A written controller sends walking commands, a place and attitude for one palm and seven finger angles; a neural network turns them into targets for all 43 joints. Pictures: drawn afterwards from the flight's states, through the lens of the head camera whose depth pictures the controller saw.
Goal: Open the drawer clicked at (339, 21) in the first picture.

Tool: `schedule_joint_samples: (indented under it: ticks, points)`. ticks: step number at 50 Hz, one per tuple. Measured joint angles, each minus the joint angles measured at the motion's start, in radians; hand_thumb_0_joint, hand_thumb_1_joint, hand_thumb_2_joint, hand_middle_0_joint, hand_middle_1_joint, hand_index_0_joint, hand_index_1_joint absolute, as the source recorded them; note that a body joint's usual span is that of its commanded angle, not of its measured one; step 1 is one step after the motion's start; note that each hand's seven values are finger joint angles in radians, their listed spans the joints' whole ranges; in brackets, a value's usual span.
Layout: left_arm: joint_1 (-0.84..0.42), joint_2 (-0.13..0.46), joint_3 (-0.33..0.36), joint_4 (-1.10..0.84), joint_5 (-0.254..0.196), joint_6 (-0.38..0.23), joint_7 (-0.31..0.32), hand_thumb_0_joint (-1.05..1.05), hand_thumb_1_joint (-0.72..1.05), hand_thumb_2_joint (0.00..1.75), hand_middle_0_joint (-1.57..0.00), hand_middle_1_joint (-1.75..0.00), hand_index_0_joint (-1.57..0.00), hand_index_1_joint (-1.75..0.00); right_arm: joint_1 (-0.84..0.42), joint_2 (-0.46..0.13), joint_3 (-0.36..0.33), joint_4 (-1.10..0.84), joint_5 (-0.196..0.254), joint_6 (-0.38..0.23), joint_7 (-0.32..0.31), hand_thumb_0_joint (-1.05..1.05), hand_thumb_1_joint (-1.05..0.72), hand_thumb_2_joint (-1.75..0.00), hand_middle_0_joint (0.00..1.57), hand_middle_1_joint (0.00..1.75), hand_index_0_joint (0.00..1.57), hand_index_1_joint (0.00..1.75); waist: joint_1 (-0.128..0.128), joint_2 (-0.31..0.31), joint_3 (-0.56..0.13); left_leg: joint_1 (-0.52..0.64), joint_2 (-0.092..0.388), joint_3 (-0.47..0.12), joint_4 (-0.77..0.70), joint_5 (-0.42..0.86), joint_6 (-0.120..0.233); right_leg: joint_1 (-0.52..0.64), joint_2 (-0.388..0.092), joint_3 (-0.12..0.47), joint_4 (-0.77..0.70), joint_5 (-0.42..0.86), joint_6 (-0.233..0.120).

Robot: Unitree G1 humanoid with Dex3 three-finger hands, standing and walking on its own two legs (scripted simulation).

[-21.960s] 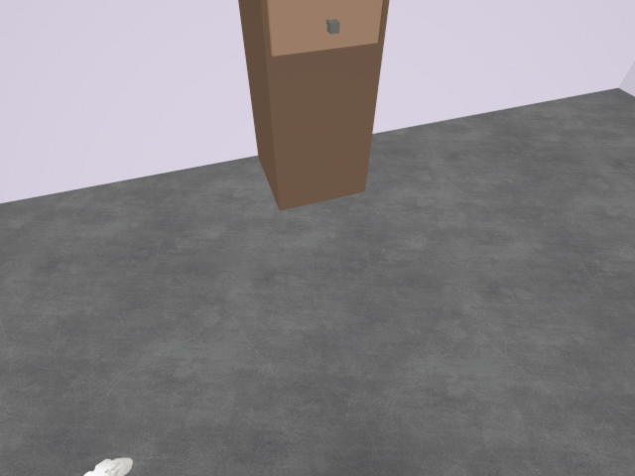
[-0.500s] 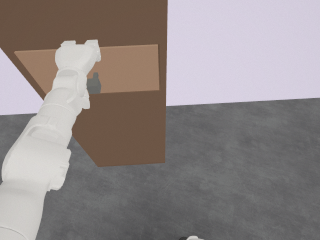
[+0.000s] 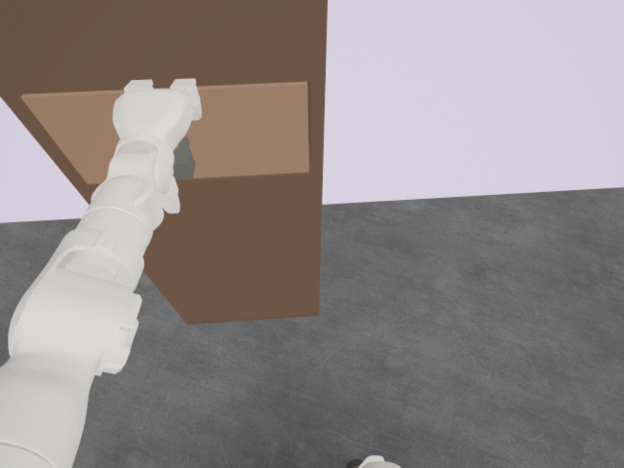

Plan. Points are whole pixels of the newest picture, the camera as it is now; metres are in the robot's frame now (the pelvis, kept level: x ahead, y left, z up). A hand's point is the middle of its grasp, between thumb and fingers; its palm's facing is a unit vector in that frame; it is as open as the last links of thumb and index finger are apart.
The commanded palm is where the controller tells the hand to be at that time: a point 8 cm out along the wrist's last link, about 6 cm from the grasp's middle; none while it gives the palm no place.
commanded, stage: lower the fingers behind the handle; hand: left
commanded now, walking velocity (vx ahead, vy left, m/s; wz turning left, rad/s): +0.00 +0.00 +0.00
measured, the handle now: (182, 156) +0.55 +0.18 +0.05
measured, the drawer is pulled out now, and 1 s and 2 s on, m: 0.00 0.00 0.00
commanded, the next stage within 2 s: lift the fingers back up to retry in 1.30 s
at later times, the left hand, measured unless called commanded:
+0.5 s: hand (190, 171) +0.51 +0.16 +0.06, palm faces -0.06 +0.05 -1.00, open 13.8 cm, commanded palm +0.51 +0.16 +0.10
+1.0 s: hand (192, 169) +0.51 +0.16 +0.06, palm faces +0.01 +0.02 -1.00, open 13.7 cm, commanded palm +0.50 +0.16 +0.07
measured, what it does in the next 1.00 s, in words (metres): stands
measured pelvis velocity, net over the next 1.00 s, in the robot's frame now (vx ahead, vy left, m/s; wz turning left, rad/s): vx -0.03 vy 0.00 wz -0.02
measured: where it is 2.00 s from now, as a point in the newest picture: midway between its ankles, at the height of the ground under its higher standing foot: outside the picture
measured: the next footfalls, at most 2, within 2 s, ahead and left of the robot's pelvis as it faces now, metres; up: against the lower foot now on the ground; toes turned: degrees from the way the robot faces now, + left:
none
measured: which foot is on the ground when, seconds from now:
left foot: down 0.00-1.00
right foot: down 0.00-1.00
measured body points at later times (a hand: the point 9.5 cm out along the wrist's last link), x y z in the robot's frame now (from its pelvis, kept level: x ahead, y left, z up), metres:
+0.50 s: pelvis -0.02 +0.00 -0.01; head +0.08 -0.01 +0.42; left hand +0.51 +0.15 +0.11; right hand -0.01 -0.28 -0.14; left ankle -0.03 +0.09 -0.72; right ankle +0.03 -0.11 -0.72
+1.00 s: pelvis -0.03 +0.00 -0.02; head +0.08 -0.01 +0.42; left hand +0.51 +0.15 +0.11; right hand -0.03 -0.28 -0.15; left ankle -0.03 +0.09 -0.72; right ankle +0.03 -0.11 -0.72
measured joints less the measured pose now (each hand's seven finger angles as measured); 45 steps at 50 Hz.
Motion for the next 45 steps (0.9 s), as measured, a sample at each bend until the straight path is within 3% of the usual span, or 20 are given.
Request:
schedule_joint_samples:
  ticks: [15, 19, 23, 25, 27, 30, 38, 45]
  points:
    - [-0.063, -0.019, -0.023, 0.054, -0.001, 0.071, 0.030, 0.00, -0.49, 0.30, -0.33, -1.23, -0.30, -1.32, -0.006, -0.002, 0.011, 0.005, 0.002, 0.001, 0.002, 0.00, -0.91, -0.89, 0.21, 0.30, 0.20, 0.30, -0.014, -0.009, -0.006, -0.061, -0.002, -0.003, 0.044, -0.003, 0.000, -0.057, -0.004, -0.003, 0.038, -0.001, -0.001]
    - [-0.082, -0.011, -0.043, 0.069, 0.005, 0.082, 0.005, 0.00, -0.49, 0.30, -0.32, -1.22, -0.29, -1.33, -0.008, -0.007, 0.011, -0.004, 0.002, 0.001, -0.001, 0.00, -0.91, -0.89, 0.21, 0.30, 0.20, 0.30, -0.023, -0.012, -0.006, -0.087, -0.001, -0.002, 0.063, -0.003, -0.001, -0.083, -0.004, -0.004, 0.055, 0.000, -0.003]
    - [-0.064, -0.011, -0.040, 0.102, 0.004, 0.062, -0.042, 0.00, -0.49, 0.30, -0.31, -1.21, -0.29, -1.29, -0.018, -0.013, 0.014, -0.020, 0.001, -0.006, -0.008, 0.00, -0.91, -0.89, 0.21, 0.30, 0.20, 0.30, -0.051, -0.011, 0.008, -0.115, 0.003, 0.006, 0.084, -0.007, 0.000, -0.113, 0.000, 0.004, 0.073, 0.001, -0.003]
    - [-0.039, 0.004, -0.012, 0.054, 0.027, 0.061, -0.011, 0.00, -0.49, 0.30, -0.33, -1.28, -0.31, -1.27, -0.008, -0.014, 0.010, -0.033, -0.004, -0.014, -0.018, 0.00, -0.91, -0.89, 0.21, 0.30, 0.20, 0.30, -0.054, -0.008, 0.013, -0.132, 0.005, 0.011, 0.096, -0.011, 0.001, -0.132, 0.002, 0.008, 0.086, 0.000, -0.003]
    - [-0.022, 0.038, 0.044, 0.026, 0.023, -0.004, -0.004, 0.00, -0.49, 0.30, -0.34, -1.32, -0.31, -1.25, 0.004, -0.014, 0.009, -0.038, -0.010, -0.023, -0.028, 0.00, -0.91, -0.89, 0.21, 0.30, 0.20, 0.30, -0.055, -0.004, 0.008, -0.152, 0.008, 0.014, 0.112, -0.016, 0.001, -0.154, 0.004, 0.011, 0.101, -0.004, -0.004]
    - [-0.021, 0.046, 0.043, 0.042, 0.016, -0.044, 0.031, 0.00, -0.49, 0.30, -0.34, -1.31, -0.32, -1.25, 0.024, -0.011, 0.005, -0.026, -0.010, -0.032, -0.029, 0.00, -0.91, -0.89, 0.21, 0.30, 0.20, 0.30, -0.049, 0.001, 0.001, -0.168, 0.010, 0.013, 0.128, -0.025, 0.000, -0.169, 0.006, 0.010, 0.114, -0.011, -0.004]
    - [-0.037, 0.007, 0.053, 0.091, 0.036, 0.005, 0.127, 0.00, -0.49, 0.30, -0.35, -1.27, -0.34, -1.30, 0.034, -0.001, 0.015, 0.005, -0.008, -0.028, -0.005, 0.00, -0.91, -0.89, 0.21, 0.30, 0.20, 0.30, -0.049, 0.003, -0.016, -0.193, 0.014, 0.008, 0.138, -0.028, -0.003, -0.189, 0.009, 0.004, 0.117, -0.012, -0.007]
    - [-0.064, 0.000, 0.057, 0.139, 0.033, 0.056, 0.129, 0.00, -0.49, 0.30, -0.34, -1.24, -0.32, -1.32, 0.013, -0.002, 0.024, -0.003, -0.003, -0.022, -0.007, 0.00, -0.91, -0.89, 0.21, 0.30, 0.20, 0.30, -0.065, 0.001, -0.017, -0.194, 0.016, 0.012, 0.135, -0.021, -0.003, -0.190, 0.012, 0.009, 0.111, -0.001, -0.007]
